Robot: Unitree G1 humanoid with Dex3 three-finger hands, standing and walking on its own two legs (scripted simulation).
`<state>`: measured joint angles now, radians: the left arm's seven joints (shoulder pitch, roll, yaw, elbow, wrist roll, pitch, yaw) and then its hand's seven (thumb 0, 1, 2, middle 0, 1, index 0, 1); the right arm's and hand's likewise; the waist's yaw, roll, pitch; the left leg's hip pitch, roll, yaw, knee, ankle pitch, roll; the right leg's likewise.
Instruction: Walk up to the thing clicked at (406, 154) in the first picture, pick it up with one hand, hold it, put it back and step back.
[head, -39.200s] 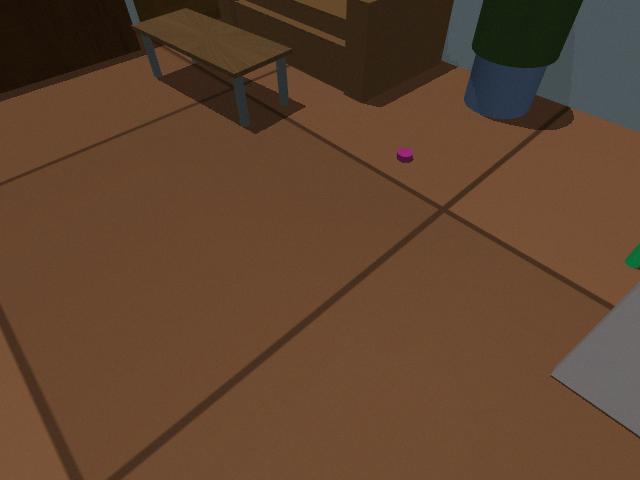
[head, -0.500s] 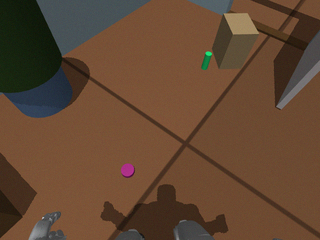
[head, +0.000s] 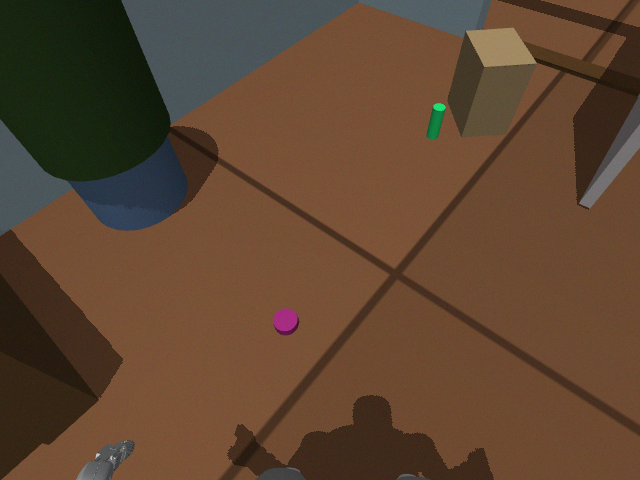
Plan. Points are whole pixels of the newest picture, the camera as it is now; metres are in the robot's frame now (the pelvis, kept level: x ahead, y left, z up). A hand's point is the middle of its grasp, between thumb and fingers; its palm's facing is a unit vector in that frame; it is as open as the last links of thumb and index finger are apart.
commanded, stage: step back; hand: left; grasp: from above
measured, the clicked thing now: (285, 321) +0.63 +0.18 -0.74
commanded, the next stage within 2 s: none
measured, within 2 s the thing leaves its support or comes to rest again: neither
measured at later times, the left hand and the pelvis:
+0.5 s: hand out of the picture -0.07 +0.27 -0.16, palm faces -0.08 -0.91 -0.40, open 7.4 cm; pelvis -0.17 -0.01 -0.01, yaw -5 degrees
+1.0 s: hand out of the picture -0.20 +0.27 -0.14, palm faces +0.02 -0.93 -0.37, open 7.4 cm; pelvis -0.34 +0.00 +0.00, yaw +1 degrees
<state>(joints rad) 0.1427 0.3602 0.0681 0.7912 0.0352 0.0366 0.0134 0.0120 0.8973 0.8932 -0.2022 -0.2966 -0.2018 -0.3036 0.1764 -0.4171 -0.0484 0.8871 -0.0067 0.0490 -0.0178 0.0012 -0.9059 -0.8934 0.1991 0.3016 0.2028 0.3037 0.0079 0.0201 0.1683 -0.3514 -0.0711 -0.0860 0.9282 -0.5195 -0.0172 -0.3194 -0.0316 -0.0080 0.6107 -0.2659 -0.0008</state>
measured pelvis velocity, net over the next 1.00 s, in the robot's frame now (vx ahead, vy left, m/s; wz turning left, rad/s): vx -0.34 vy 0.00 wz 0.01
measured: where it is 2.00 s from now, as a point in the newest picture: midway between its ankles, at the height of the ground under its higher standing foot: outside the picture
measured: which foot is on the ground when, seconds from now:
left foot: up 0.00-0.04, down 0.06-0.52, up 0.54-0.82, down 0.84-1.00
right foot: down 0.00-0.08, up 0.10-0.46, down 0.48-0.84, up 0.86-1.00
